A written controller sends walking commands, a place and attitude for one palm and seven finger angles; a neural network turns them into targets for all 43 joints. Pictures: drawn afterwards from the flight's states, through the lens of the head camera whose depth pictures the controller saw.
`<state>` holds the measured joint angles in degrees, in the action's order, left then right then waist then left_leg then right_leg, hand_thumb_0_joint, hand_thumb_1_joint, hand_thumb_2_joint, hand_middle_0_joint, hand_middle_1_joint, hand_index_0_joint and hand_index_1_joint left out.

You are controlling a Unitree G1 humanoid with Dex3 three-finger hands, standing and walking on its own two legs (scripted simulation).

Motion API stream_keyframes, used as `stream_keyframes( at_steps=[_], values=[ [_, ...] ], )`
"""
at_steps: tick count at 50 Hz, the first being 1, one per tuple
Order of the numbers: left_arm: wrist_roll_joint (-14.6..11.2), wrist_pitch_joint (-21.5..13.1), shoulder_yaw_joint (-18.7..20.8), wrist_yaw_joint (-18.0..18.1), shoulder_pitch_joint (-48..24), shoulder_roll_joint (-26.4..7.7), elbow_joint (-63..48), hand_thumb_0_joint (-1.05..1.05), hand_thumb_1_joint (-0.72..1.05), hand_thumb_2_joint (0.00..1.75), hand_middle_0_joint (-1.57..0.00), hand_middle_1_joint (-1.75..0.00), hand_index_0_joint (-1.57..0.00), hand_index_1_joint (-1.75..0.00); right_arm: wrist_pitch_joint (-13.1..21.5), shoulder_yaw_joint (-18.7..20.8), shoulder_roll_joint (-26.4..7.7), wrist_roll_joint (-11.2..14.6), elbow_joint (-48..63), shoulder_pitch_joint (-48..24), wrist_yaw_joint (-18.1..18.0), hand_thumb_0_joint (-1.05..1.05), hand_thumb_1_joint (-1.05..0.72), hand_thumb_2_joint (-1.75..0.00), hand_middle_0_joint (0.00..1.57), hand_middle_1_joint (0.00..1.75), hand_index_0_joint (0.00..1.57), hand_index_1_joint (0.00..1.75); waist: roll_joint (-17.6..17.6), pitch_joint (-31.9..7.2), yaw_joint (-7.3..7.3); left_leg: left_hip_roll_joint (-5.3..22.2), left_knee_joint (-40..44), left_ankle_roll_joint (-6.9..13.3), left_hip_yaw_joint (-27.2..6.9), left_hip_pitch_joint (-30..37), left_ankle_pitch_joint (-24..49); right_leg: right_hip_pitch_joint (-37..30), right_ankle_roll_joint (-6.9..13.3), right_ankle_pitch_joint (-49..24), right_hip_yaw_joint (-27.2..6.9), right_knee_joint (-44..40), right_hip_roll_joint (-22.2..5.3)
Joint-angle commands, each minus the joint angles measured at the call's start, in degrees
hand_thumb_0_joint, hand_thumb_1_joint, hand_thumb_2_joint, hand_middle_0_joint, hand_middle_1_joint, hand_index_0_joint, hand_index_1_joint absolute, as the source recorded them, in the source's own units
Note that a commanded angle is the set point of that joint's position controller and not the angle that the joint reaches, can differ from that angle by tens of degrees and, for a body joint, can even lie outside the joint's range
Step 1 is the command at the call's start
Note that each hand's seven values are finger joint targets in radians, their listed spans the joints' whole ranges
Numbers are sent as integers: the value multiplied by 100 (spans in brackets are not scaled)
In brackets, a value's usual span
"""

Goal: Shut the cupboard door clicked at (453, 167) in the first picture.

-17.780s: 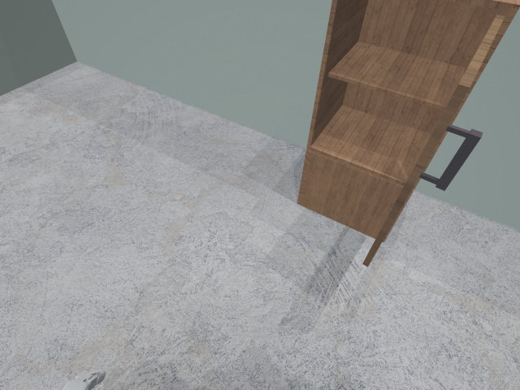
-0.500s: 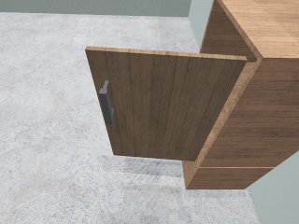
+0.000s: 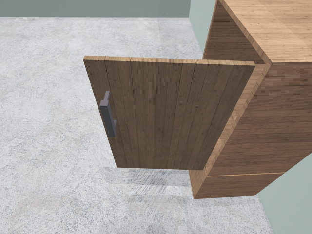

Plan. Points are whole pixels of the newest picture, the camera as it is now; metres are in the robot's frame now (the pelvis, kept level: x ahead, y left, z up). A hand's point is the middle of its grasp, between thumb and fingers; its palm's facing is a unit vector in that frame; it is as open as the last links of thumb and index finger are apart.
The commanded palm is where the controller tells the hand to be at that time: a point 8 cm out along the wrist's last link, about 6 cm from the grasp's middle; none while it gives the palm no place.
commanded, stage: look again from close up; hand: left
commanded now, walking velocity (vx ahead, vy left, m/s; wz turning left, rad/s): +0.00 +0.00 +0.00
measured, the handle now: (110, 115) +0.42 +0.17 +0.04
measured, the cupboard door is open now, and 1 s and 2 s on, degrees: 85 85 85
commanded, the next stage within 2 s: raise the hand and make a fist in 0.46 s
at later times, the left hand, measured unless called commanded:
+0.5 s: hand out of the picture +0.01 +0.17 -0.18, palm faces +0.02 -0.98 -0.19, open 7.3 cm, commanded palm none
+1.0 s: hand out of the picture +0.13 +0.16 -0.08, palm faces +0.08 -1.00 +0.02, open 6.1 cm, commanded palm +0.12 +0.22 -0.04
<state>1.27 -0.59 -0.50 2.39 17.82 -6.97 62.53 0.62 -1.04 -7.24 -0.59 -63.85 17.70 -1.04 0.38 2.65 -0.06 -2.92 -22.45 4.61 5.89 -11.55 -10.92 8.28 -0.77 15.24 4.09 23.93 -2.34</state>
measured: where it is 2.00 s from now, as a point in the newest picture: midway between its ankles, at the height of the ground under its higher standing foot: outside the picture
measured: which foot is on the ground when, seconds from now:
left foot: down 0.00-1.00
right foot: down 0.00-1.00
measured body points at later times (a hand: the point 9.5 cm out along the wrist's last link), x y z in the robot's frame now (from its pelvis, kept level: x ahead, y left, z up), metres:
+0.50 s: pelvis +0.01 +0.00 +0.00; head +0.02 +0.00 +0.45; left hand +0.01 +0.22 -0.16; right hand +0.02 -0.22 -0.16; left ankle +0.01 +0.06 -0.74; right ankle -0.03 -0.12 -0.74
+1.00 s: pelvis -0.03 -0.04 -0.08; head +0.01 -0.02 +0.37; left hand +0.12 +0.21 -0.07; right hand +0.20 -0.28 -0.11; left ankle +0.02 +0.06 -0.74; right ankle +0.00 -0.12 -0.74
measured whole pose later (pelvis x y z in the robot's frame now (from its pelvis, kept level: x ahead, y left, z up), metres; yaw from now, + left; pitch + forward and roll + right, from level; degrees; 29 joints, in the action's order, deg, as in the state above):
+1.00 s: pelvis -0.03 -0.04 -0.08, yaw +4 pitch +10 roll +0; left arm -14.8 -26.5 8.5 -18.2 28.2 -12.1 8.6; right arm 14.9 3.4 -16.0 1.2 -28.3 10.8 0.6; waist 3.0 -6.7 -0.4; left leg -0.8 -62.0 1.7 1.7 -46.3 -25.8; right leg 43.6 4.2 29.3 5.1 62.6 0.9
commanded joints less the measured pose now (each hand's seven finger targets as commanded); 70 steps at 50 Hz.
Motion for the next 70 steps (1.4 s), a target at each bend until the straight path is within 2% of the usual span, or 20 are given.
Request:
stream_keyframes(
  at_steps=[1, 8, 27, 28, 29, 30, 31, 32, 35, 39, 40, 42, 45, 49, 52, 56, 60, 63, 66, 70],
  values=[
    [-32, -218, 101, 109, 334, -815, -305, 0, 90, 90, -20, -30, -20, -30, 134, 124, -634, -78, 563, 63, 40, 0, -90, -90, 20, 30, 20, 30, -857, -222, 50, 670, -178, -288, -974, -122, 334, 359, 448, -451, -616, -125, -639],
    [-51, -156, 21, 59, 383, -489, -236, 0, 90, 90, -20, -30, -20, -30, 186, 102, -608, -18, 560, 331, -38, 0, -90, -90, 20, 30, 20, 30, 153, -16, 39, 829, -18, -67, -1127, -316, 600, 308, 388, -336, -417, 95, -370],
    [-46, -59, 52, 27, 375, -671, -197, 0, 90, 90, -20, -30, -20, -30, 170, 100, -727, -3, 289, 50, -47, 0, -90, -90, 20, 30, 20, 30, 11, 93, -27, 823, 241, -103, -906, 26, 642, 209, 280, -538, -449, -188, -454],
    [45, -137, 27, 216, 508, -768, -89, 0, 90, 90, -20, -30, -20, -30, 143, 119, -987, 42, 649, -204, -20, 0, -90, -90, 20, 30, 20, 30, 513, 339, -71, 1014, -581, -266, -968, -257, 1774, 534, 180, -1379, -569, -123, -497],
    [-663, -1605, 2196, 318, -4490, -3803, -9704, 0, 90, 90, -20, -30, -20, -30, 1215, 466, -2220, 138, 2409, 267, -437, 0, -90, -90, 20, 30, 20, 30, -418, -2032, 1029, 759, -690, -390, -1245, 1908, 2698, 1033, 123, -1871, 70, 1017, 174],
    [-797, -1149, 60, 292, -453, -1194, -7907, 0, 90, 90, -22, -32, -22, -32, 1729, -36, -1373, 439, 2248, -181, -503, 0, -90, -90, 20, 30, 20, 30, -2049, -2737, 231, 938, -467, -680, -1368, 2575, 2984, 1413, 212, 10, 124, 1750, 372],
    [-965, -935, 319, 504, -439, -1255, -7962, 0, 90, 90, -24, -34, -24, -34, 1907, 52, -1434, 263, 2048, -194, -462, 0, -90, -90, 20, 30, 20, 30, -2074, -2647, 82, 855, 1, -945, -1242, 2094, 3216, 1278, 284, 437, -29, 1612, 389],
    [-899, -210, -453, 493, 1067, 191, -6025, 0, 90, 90, -25, -36, -25, -36, 1906, 82, -1077, 290, 1761, -256, -289, 0, -90, -90, 20, 30, 20, 30, -1439, -1585, 172, 865, 241, -896, -1346, 1169, 2233, 1696, 207, 710, -43, 1606, 233],
    [-934, -880, 48, 329, -114, -433, -6544, 0, 90, 90, -31, -42, -31, -42, 2072, 292, -1473, 232, 2589, -513, -101, 0, -90, -90, 20, 30, 20, 30, -371, 15, 384, 461, -530, -617, -1280, -750, -660, 1949, 268, 281, 75, 807, 183],
    [-1414, -2442, 806, -851, 1742, -328, -4731, 0, 90, 90, -38, -50, -38, -50, 1984, 502, -1415, 96, 3157, -767, 65, 0, -90, -90, 20, 30, 20, 30, 2426, -185, -136, 165, -2062, -520, -855, -2597, -1025, 2939, 256, 1464, -37, 1444, 215],
    [-1582, -2875, 763, -1307, 1910, -286, -4846, 0, 90, 90, -40, -52, -40, -52, 1949, 552, -1460, 74, 3351, -876, 111, 0, -90, -90, 20, 30, 20, 30, 2512, -437, -242, 92, -2360, -545, -720, -2931, -1097, 2915, 246, 1572, -243, 1629, 155],
    [-1792, -3409, 1117, -2127, 1959, -714, -4843, 0, 90, 90, -44, -56, -44, -56, 1860, 626, -1527, 146, 3756, -983, 232, 0, -90, -90, 20, 30, 20, 30, 1657, -875, -346, -21, -2826, -596, -579, -3258, -1079, 2643, 289, 1122, -705, 2042, -32],
    [-1798, -3213, 1694, -2328, 1548, -1451, -5901, 0, 90, 90, -49, -62, -49, -62, 1729, 606, -1476, 235, 4309, -1272, 208, 0, -90, -90, 20, 30, 20, 30, -347, -1498, -589, -66, -2981, -454, -405, -3231, -1079, 2763, 375, 1408, -776, 2429, 54],
    [-1923, -3330, 1737, -1745, 228, -1632, -8168, 0, 90, 90, -57, -70, -57, -70, 1725, 527, -1344, 179, 4515, -1062, 85, 0, -90, -90, 20, 30, 20, 30, -1173, -2057, -209, 129, -3246, -304, -704, -2920, -1247, 3264, 349, 1695, -894, 2503, 180],
    [-1880, -3877, 1343, -1508, -347, -1558, -9160, 0, 90, 90, -62, -76, -62, -76, 1843, 456, -1327, 134, 4217, -797, -56, 0, -90, -90, 20, 30, 20, 30, -959, -2156, 177, 235, -3628, -241, -883, -2858, -1046, 3597, 341, 1404, -991, 2611, 281],
    [-1974, -3842, 528, -2129, -318, -1076, -8262, 0, 90, 90, -69, -84, -69, -84, 1963, 328, -1458, 221, 3964, -767, -221, 0, -90, -90, 20, 30, 20, 30, -453, -1607, 576, 277, -4065, -168, -956, -3347, -1209, 3887, 135, 1364, -1119, 2528, 263],
    [-1985, -2297, 1096, -2713, 548, -1539, -6766, 0, 90, 90, -77, -92, -77, -92, 1698, 375, -1510, 435, 4146, -684, -340, 0, -90, -90, 20, 30, 20, 30, 517, -1624, 194, 284, -3794, -183, -840, -3841, -1290, 2999, -92, 1680, -1453, 1941, 19],
    [-2239, -1375, 1926, -2624, 784, -1935, -7308, 0, 90, 90, -82, -98, -82, -98, 1444, 362, -1371, 472, 4531, -885, -365, 0, -90, -90, 20, 30, 20, 30, 449, -2460, -304, 167, -3527, -239, -808, -3481, -759, 1821, -274, 634, -1603, 1923, -204],
    [-2412, -1486, 2498, -1966, 904, -1898, -8072, 0, 90, 90, -88, -104, -88, -104, 1357, 317, -1112, 350, 4514, -919, -342, 0, -90, -90, 20, 30, 20, 30, 368, -2656, -540, 210, -3262, -317, -901, -3105, -136, 1410, -198, -680, -1176, 2254, -50],
    [-2193, -2294, 1765, -1587, 959, -1254, -8239, 0, 90, 90, -95, -112, -95, -112, 1482, 339, -1108, 261, 4289, -667, -230, 0, -90, -90, 20, 30, 20, 30, -35, -2040, -243, 266, -2976, -351, -902, -2707, 169, 2275, 58, -1099, -546, 2610, 217]
  ],
)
